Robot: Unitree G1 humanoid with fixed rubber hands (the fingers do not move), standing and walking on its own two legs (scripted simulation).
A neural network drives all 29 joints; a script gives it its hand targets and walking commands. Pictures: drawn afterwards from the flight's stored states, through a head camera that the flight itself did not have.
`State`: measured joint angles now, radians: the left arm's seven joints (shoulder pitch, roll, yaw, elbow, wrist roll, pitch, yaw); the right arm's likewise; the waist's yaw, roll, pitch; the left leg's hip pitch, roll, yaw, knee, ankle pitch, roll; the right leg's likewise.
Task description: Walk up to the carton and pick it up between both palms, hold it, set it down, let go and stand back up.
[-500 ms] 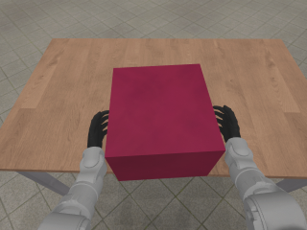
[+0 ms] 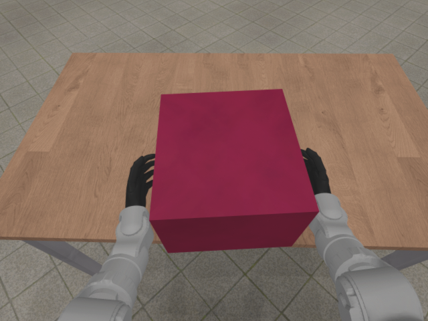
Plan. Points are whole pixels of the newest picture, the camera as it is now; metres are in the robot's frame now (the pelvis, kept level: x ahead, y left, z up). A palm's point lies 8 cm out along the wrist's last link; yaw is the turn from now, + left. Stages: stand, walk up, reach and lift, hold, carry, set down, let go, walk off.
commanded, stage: reach and lift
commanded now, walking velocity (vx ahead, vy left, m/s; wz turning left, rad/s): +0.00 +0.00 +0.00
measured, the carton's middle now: (225, 169) +0.42 +0.00 -0.01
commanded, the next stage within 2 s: none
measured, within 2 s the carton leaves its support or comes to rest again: leaves its support in 0.46 s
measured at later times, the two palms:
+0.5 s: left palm (140, 196) +0.34 +0.17 +0.01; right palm (320, 187) +0.38 -0.18 +0.00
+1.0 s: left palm (141, 193) +0.34 +0.16 +0.03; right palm (332, 182) +0.37 -0.19 +0.04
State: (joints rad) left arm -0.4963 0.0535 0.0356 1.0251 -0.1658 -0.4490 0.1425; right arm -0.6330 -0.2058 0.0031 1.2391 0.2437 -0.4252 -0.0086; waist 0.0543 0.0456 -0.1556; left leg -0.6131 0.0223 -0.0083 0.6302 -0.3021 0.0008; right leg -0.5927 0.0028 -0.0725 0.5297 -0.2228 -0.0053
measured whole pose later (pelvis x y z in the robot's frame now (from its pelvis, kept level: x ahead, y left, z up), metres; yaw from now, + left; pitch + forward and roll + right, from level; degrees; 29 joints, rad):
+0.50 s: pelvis +0.00 +0.00 +0.00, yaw +0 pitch +17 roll -2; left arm -0.50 0.03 0.11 1.06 -0.12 -0.54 0.13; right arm -0.63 -0.20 -0.01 1.23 0.15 -0.48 -0.03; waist 0.04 0.06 -0.17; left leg -0.61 0.02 -0.01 0.61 -0.29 0.00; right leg -0.59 0.00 -0.07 0.51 -0.21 -0.01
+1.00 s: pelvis -0.01 -0.01 +0.01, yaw +0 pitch +17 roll -1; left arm -0.50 0.04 0.09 1.04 -0.13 -0.48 0.14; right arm -0.58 -0.19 -0.01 1.03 0.15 -0.29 -0.06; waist 0.03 0.05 -0.24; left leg -0.60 0.02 -0.01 0.53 -0.23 -0.01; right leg -0.59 0.00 -0.07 0.46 -0.17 -0.01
